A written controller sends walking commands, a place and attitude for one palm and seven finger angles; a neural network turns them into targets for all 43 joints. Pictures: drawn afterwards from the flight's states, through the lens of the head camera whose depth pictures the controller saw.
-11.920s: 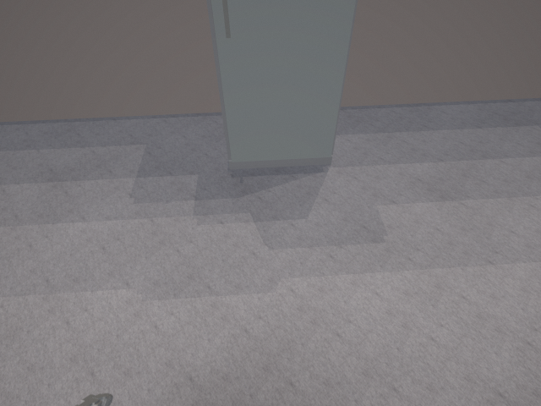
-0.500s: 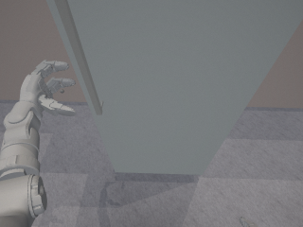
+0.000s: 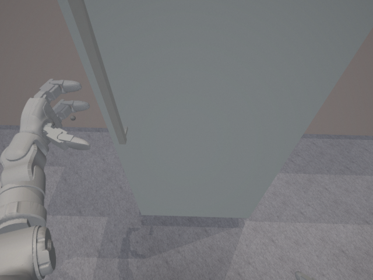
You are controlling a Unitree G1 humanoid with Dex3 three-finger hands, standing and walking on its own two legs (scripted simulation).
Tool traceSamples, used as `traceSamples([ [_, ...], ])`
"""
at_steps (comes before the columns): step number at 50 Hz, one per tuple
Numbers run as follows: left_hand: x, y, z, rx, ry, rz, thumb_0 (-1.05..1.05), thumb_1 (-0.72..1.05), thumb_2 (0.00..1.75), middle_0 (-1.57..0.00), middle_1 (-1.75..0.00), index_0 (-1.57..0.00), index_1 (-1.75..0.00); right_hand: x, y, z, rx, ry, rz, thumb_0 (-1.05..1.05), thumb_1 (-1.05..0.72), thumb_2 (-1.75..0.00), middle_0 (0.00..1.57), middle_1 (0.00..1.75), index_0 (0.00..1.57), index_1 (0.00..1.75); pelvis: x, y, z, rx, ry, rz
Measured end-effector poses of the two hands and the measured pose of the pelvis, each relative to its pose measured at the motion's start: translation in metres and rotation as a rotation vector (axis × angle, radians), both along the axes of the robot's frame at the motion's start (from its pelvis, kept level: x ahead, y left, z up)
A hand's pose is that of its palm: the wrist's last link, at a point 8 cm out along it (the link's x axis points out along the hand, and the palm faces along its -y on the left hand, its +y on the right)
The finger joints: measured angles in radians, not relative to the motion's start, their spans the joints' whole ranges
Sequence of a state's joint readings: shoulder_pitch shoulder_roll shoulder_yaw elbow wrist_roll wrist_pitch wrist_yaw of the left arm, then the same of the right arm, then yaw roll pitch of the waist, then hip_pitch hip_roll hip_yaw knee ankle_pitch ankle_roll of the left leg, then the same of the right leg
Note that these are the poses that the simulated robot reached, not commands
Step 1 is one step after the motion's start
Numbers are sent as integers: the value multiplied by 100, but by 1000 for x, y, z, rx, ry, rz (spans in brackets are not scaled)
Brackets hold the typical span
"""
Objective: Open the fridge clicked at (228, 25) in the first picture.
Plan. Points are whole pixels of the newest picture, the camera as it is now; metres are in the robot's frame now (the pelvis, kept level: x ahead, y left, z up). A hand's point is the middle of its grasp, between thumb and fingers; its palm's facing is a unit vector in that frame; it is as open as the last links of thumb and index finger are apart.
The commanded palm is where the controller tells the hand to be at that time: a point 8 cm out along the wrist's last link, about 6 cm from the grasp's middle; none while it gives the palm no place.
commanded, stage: move the hooked fingers beside the handle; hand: left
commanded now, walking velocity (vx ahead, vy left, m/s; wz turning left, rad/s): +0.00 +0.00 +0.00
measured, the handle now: (105, 76) +0.47 +0.17 +0.19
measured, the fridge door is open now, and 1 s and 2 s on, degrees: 0 0 0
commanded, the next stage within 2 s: feel for the door with the fingertips in 0.30 s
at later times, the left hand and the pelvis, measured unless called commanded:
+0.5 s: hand (81, 115) +0.42 +0.22 +0.14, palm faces -0.03 -1.00 -0.01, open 14.0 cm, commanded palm +0.39 +0.27 +0.14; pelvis +0.00 +0.01 +0.00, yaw +0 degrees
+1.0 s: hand (98, 113) +0.42 +0.19 +0.14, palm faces +0.01 -1.00 -0.02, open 14.0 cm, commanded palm +0.39 +0.24 +0.14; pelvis +0.00 -0.01 +0.00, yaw +0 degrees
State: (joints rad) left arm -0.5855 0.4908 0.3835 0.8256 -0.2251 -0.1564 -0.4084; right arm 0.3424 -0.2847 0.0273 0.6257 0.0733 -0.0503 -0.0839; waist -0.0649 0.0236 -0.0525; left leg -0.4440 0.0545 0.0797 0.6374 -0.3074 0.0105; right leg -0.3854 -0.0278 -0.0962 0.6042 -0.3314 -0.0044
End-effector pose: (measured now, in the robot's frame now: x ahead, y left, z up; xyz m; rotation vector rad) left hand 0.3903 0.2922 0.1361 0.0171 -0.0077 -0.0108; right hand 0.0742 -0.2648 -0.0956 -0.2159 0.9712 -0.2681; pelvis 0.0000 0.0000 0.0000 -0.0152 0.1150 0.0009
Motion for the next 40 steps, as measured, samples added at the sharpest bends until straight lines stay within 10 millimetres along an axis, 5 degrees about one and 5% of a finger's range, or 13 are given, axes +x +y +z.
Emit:
traceSamples([
  [11, -1, -2, -3, -11, 19, -2, -1, -50, 30, -30, -120, -30, -120, 25, 9, 6, 5, -69, 47, 1, -91, -90, 20, 29, 20, 30, -3, 3, -1, -1, -2, 7],
  [29, 9, -27, 0, -2, 1, -28, -1, -50, 30, -30, -120, -30, -120, -9, 9, -5, 21, 22, 2, 1, -91, -90, 20, 29, 20, 30, -2, 5, 0, 0, -2, 2],
  [40, 7, -58, -1, 0, -8, -19, -1, -50, 30, -30, -120, -30, -120, 2, 9, -4, 44, -21, 4, 1, -91, -90, 20, 29, 20, 30, -3, 1, 1, 7, -20, -5],
])
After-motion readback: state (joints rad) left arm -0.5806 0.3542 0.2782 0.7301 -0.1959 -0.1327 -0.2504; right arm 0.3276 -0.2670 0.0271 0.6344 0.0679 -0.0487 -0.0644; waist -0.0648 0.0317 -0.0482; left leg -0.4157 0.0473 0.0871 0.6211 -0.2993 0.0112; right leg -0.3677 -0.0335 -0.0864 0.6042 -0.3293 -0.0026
